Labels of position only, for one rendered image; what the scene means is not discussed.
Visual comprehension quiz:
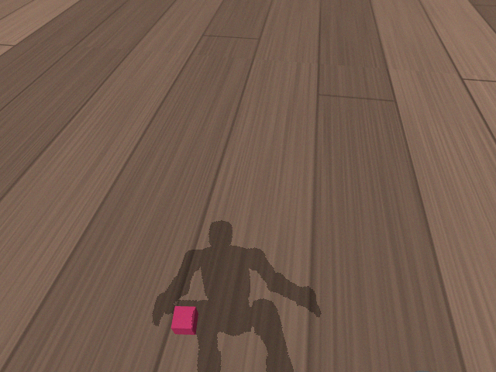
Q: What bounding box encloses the cube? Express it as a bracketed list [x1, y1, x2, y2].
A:
[171, 306, 198, 335]

